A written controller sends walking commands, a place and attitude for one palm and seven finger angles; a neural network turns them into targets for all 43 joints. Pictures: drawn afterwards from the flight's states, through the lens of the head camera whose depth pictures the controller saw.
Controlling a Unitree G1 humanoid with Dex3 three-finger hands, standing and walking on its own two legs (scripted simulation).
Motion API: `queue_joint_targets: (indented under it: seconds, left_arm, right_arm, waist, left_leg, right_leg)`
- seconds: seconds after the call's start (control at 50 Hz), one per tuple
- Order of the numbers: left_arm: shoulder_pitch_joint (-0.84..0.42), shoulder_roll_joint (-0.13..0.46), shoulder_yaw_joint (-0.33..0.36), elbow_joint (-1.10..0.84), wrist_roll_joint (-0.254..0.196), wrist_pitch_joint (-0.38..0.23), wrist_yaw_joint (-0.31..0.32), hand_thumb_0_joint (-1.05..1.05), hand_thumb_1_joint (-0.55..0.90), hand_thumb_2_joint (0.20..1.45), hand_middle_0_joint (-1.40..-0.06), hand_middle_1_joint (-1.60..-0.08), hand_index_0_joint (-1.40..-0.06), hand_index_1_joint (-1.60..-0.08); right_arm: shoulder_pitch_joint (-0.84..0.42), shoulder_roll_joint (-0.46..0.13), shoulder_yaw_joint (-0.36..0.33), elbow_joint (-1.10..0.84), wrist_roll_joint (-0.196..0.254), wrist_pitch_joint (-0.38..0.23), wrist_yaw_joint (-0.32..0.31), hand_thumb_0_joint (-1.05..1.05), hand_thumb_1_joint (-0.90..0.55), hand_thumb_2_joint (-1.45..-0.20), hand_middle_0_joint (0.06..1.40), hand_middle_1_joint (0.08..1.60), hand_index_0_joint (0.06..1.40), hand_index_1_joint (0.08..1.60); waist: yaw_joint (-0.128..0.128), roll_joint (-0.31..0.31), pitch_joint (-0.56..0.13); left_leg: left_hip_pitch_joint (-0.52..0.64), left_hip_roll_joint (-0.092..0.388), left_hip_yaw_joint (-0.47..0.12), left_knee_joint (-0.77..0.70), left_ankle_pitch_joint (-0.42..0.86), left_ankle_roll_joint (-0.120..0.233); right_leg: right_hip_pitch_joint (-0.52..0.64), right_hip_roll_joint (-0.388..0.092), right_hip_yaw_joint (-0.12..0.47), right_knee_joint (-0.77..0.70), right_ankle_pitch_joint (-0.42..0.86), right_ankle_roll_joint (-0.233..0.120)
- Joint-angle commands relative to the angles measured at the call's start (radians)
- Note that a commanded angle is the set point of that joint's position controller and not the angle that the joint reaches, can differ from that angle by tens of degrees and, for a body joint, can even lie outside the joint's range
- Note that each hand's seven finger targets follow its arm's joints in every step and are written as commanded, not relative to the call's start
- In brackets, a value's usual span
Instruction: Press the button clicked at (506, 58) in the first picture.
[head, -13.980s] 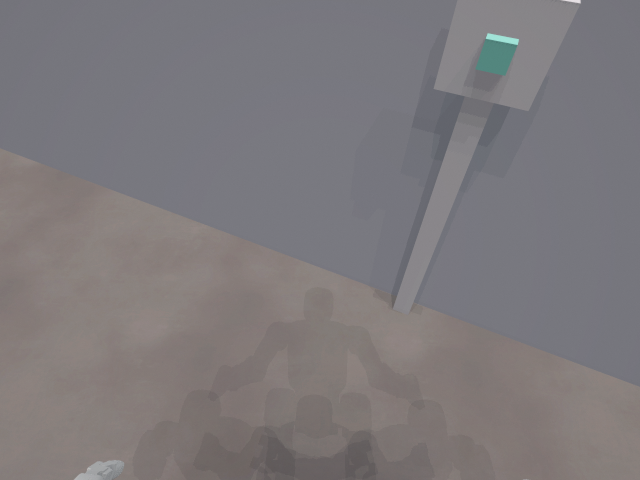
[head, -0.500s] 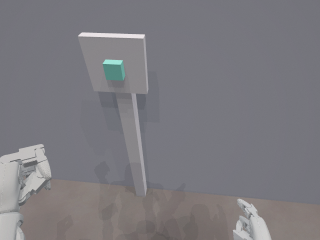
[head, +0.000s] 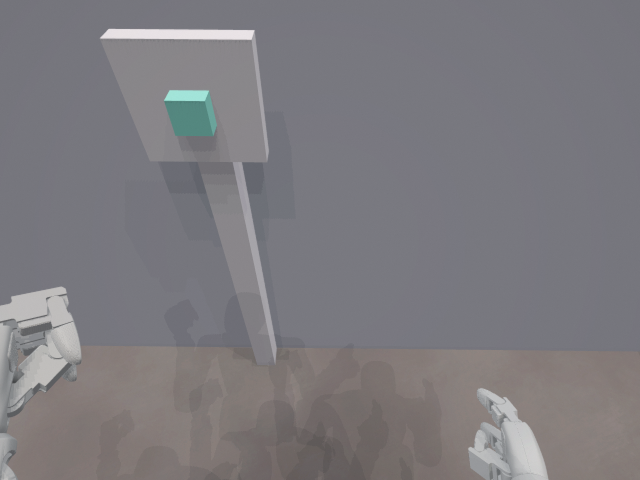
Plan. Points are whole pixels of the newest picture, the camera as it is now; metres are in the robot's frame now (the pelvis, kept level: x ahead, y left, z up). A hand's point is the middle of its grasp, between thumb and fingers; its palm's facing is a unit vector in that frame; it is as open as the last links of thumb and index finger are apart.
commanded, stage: step back with the hand held close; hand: left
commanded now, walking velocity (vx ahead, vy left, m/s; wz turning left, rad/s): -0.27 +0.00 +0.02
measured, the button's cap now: (192, 112) +0.54 +0.22 +0.18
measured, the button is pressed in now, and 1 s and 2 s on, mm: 0 0 0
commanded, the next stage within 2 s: stop stepping back and stand still in 0.88 s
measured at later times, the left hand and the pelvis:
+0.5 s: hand out of the picture +0.10 +0.25 +0.16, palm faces +0.44 -0.80 -0.41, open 3.1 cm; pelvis -0.09 +0.01 -0.02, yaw +0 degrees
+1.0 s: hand out of the picture -0.02 +0.27 +0.18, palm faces +0.46 -0.81 -0.38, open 3.1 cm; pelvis -0.20 +0.01 -0.01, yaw +1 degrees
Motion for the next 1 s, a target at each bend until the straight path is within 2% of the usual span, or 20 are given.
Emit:
queue_joint_targets:
  seconds: [0.0, 0.12, 0.26, 0.4, 0.44, 0.5, 0.56, 0.6, 0.62, 0.64, 0.68, 0.72, 0.76, 0.78, 0.8, 0.82, 0.84, 0.88, 0.92, 0.98]
  left_arm:
    - [0.046, 0.192, 0.156, -0.252, -0.011, -0.072, 0.032, 0.000, 0.900, 0.900, -1.300, -1.500, -1.300, -1.500]
    - [0.061, 0.184, 0.159, -0.261, -0.007, -0.095, 0.048, 0.000, 0.900, 0.900, -1.300, -1.500, -1.300, -1.500]
    - [0.018, 0.166, 0.152, -0.256, 0.013, -0.130, 0.066, 0.000, 0.900, 0.900, -1.300, -1.500, -1.300, -1.500]
    - [-0.066, 0.186, 0.142, -0.287, 0.017, -0.156, 0.088, 0.000, 0.900, 0.900, -1.300, -1.500, -1.300, -1.500]
    - [-0.050, 0.178, 0.146, -0.270, 0.017, -0.160, 0.093, 0.000, 0.900, 0.900, -1.300, -1.500, -1.300, -1.500]
    - [-0.029, 0.167, 0.154, -0.257, 0.025, -0.168, 0.090, 0.000, 0.900, 0.900, -1.300, -1.500, -1.300, -1.500]
    - [-0.008, 0.171, 0.168, -0.243, 0.038, -0.179, 0.076, 0.000, 0.900, 0.900, -1.300, -1.500, -1.300, -1.500]
    - [-0.022, 0.180, 0.174, -0.230, 0.043, -0.187, 0.063, 0.000, 0.900, 0.900, -1.300, -1.500, -1.300, -1.500]
    - [-0.022, 0.183, 0.171, -0.223, 0.040, -0.195, 0.058, 0.000, 0.900, 0.900, -1.300, -1.500, -1.300, -1.500]
    - [0.005, 0.191, 0.168, -0.223, 0.020, -0.199, 0.059, 0.000, 0.900, 0.900, -1.300, -1.500, -1.300, -1.500]
    - [-0.027, 0.207, 0.154, -0.276, 0.004, -0.194, 0.063, 0.000, 0.900, 0.900, -1.300, -1.500, -1.300, -1.500]
    - [-0.010, 0.213, 0.165, -0.272, 0.005, -0.170, 0.068, 0.000, 0.900, 0.900, -1.300, -1.500, -1.300, -1.500]
    - [-0.023, 0.207, 0.165, -0.280, 0.006, -0.160, 0.067, 0.000, 0.900, 0.900, -1.300, -1.500, -1.300, -1.500]
    - [-0.034, 0.200, 0.154, -0.304, 0.007, -0.164, 0.064, 0.000, 0.900, 0.900, -1.300, -1.500, -1.300, -1.500]
    - [-0.046, 0.206, 0.160, -0.340, 0.014, -0.178, 0.064, 0.000, 0.900, 0.900, -1.300, -1.500, -1.300, -1.500]
    - [0.000, 0.208, 0.182, -0.308, 0.019, -0.195, 0.057, 0.000, 0.900, 0.900, -1.300, -1.500, -1.300, -1.500]
    - [-0.013, 0.199, 0.180, -0.315, 0.017, -0.200, 0.058, 0.000, 0.900, 0.900, -1.300, -1.500, -1.300, -1.500]
    - [-0.037, 0.165, 0.146, -0.324, 0.002, -0.194, 0.064, 0.000, 0.900, 0.900, -1.300, -1.500, -1.300, -1.500]
    - [-0.016, 0.137, 0.106, -0.303, -0.004, -0.180, 0.065, 0.000, 0.900, 0.900, -1.300, -1.500, -1.300, -1.500]
    - [-0.044, 0.137, 0.075, -0.288, -0.005, -0.143, 0.067, 0.000, 0.900, 0.900, -1.300, -1.500, -1.300, -1.500]
  right_arm:
    - [-0.088, -0.104, -0.059, -0.190, 0.013, -0.025, -0.015, 0.000, -0.900, -0.900, 0.200, 0.300, 0.200, 0.300]
    - [-0.078, -0.102, -0.061, -0.198, 0.018, -0.034, -0.021, 0.000, -0.900, -0.900, 0.200, 0.300, 0.200, 0.300]
    - [-0.045, -0.111, -0.060, -0.197, 0.022, -0.080, -0.024, 0.000, -0.900, -0.900, 0.200, 0.300, 0.200, 0.300]
    - [-0.017, -0.110, -0.050, -0.154, 0.010, -0.111, -0.034, 0.000, -0.900, -0.900, 0.200, 0.300, 0.200, 0.300]
    - [-0.017, -0.113, -0.048, -0.152, 0.010, -0.117, -0.038, 0.000, -0.900, -0.900, 0.200, 0.300, 0.200, 0.300]
    - [-0.039, -0.121, -0.053, -0.164, 0.017, -0.134, -0.040, 0.000, -0.900, -0.900, 0.200, 0.300, 0.200, 0.300]
    - [-0.044, -0.117, -0.060, -0.170, 0.017, -0.144, -0.027, 0.000, -0.900, -0.900, 0.200, 0.300, 0.200, 0.300]
    - [-0.058, -0.119, -0.063, -0.173, 0.013, -0.152, -0.024, 0.000, -0.900, -0.900, 0.200, 0.300, 0.200, 0.300]
    - [-0.053, -0.110, -0.062, -0.162, 0.006, -0.154, -0.020, 0.000, -0.900, -0.900, 0.200, 0.300, 0.200, 0.300]
    - [-0.025, -0.091, -0.060, -0.139, 0.007, -0.153, -0.009, 0.000, -0.900, -0.900, 0.200, 0.300, 0.200, 0.300]
    - [-0.016, -0.078, -0.062, -0.103, 0.012, -0.147, 0.004, 0.000, -0.900, -0.900, 0.200, 0.300, 0.200, 0.300]
    - [-0.042, -0.061, -0.058, -0.100, 0.008, -0.126, 0.000, 0.000, -0.900, -0.900, 0.200, 0.300, 0.200, 0.300]
    - [-0.053, -0.062, -0.045, -0.102, 0.004, -0.112, -0.004, 0.000, -0.900, -0.900, 0.200, 0.300, 0.200, 0.300]
    - [-0.059, -0.089, -0.048, -0.107, 0.006, -0.113, -0.010, 0.000, -0.900, -0.900, 0.200, 0.300, 0.200, 0.300]
    - [-0.076, -0.120, -0.062, -0.122, 0.004, -0.118, -0.020, 0.000, -0.900, -0.900, 0.200, 0.300, 0.200, 0.300]
    - [-0.059, -0.116, -0.068, -0.117, -0.001, -0.140, -0.014, 0.000, -0.900, -0.900, 0.200, 0.300, 0.200, 0.300]
    - [-0.046, -0.106, -0.074, -0.110, -0.018, -0.157, -0.012, 0.000, -0.900, -0.900, 0.200, 0.300, 0.200, 0.300]
    - [-0.037, -0.097, -0.086, -0.081, -0.009, -0.171, 0.002, 0.000, -0.900, -0.900, 0.200, 0.300, 0.200, 0.300]
    - [-0.048, -0.094, -0.081, -0.071, -0.001, -0.181, 0.011, 0.000, -0.900, -0.900, 0.200, 0.300, 0.200, 0.300]
    - [-0.051, -0.091, -0.066, -0.073, 0.003, -0.173, 0.023, 0.000, -0.900, -0.900, 0.200, 0.300, 0.200, 0.300]
  waist:
    - [0.002, 0.008, -0.218]
    - [-0.002, 0.038, -0.167]
    - [-0.011, 0.019, -0.090]
    - [-0.023, -0.032, -0.088]
    - [-0.021, 0.010, -0.082]
    - [-0.014, 0.166, -0.099]
    - [-0.008, 0.153, -0.090]
    - [-0.010, 0.090, -0.037]
    - [-0.015, 0.035, 0.006]
    - [-0.029, -0.036, -0.016]
    - [-0.021, -0.201, -0.198]
    - [-0.016, -0.220, -0.193]
    - [-0.026, -0.173, -0.128]
    - [-0.028, -0.028, -0.100]
    - [-0.014, 0.198, -0.115]
    - [-0.015, 0.333, -0.205]
    - [-0.022, 0.310, -0.189]
    - [-0.014, 0.118, -0.155]
    - [-0.008, 0.135, -0.177]
    - [-0.017, 0.227, -0.148]
  left_leg:
    - [-0.029, 0.031, -0.053, -0.042, 0.400, 0.012]
    - [-0.153, 0.048, -0.072, -0.064, 0.236, 0.026]
    - [-0.388, 0.052, -0.099, -0.092, -0.250, 0.058]
    - [-0.190, 0.008, -0.102, 0.051, -0.244, 0.026]
    - [-0.260, 0.041, -0.149, -0.032, -0.285, 0.040]
    - [-0.484, 0.154, -0.270, -0.241, -0.397, 0.089]
    - [-0.583, 0.198, -0.286, -0.227, -0.376, 0.122]
    - [-0.631, 0.136, -0.222, -0.136, -0.400, 0.106]
    - [-0.568, 0.070, -0.181, -0.051, -0.364, 0.074]
    - [-0.352, 0.009, -0.127, 0.075, -0.177, 0.024]
    - [-0.101, -0.055, -0.080, 0.306, -0.010, -0.018]
    - [-0.089, -0.052, -0.101, 0.372, -0.104, -0.012]
    - [-0.085, -0.030, -0.105, 0.134, -0.047, -0.002]
    - [-0.087, 0.013, -0.147, -0.047, 0.061, 0.021]
    - [-0.171, 0.147, -0.289, -0.166, 0.181, 0.065]
    - [-0.303, 0.293, -0.400, -0.306, -0.021, 0.127]
    - [-0.387, 0.348, -0.485, -0.356, -0.167, 0.170]
    - [-0.175, 0.296, -0.372, -0.240, 0.040, 0.172]
    - [-0.075, 0.260, -0.298, -0.227, 0.105, 0.145]
    - [-0.137, 0.204, -0.246, -0.365, -0.233, 0.083]
  right_leg:
    - [0.133, -0.016, 0.028, 0.060, 0.394, -0.029]
    - [0.105, -0.014, 0.045, 0.098, 0.279, -0.025]
    - [0.088, -0.019, 0.102, 0.103, -0.036, -0.031]
    - [-0.205, -0.075, 0.145, -0.051, -0.332, -0.065]
    - [-0.148, -0.037, 0.109, 0.012, -0.319, -0.047]
    - [0.099, 0.063, 0.041, 0.270, -0.154, -0.016]
    - [0.199, 0.092, 0.054, 0.365, -0.038, -0.016]
    - [0.183, 0.067, 0.127, 0.263, -0.037, -0.032]
    - [0.065, 0.021, 0.220, 0.127, -0.083, -0.064]
    - [-0.120, -0.073, 0.314, -0.008, -0.029, -0.120]
    - [-0.177, -0.206, 0.358, -0.067, 0.210, -0.178]
    - [-0.214, -0.226, 0.330, -0.072, 0.205, -0.187]
    - [-0.210, -0.158, 0.254, -0.009, 0.186, -0.133]
    - [-0.220, -0.061, 0.193, 0.075, 0.102, -0.078]
    - [-0.141, 0.061, 0.102, 0.246, 0.006, -0.026]
    - [0.019, 0.130, 0.067, 0.535, -0.243, -0.014]
    - [0.006, 0.146, 0.120, 0.753, -0.315, -0.016]
    - [-0.200, 0.118, 0.135, 0.747, -0.337, -0.026]
    - [-0.208, 0.109, 0.085, 0.658, -0.344, -0.018]
    - [-0.079, 0.132, -0.006, 0.487, -0.373, -0.038]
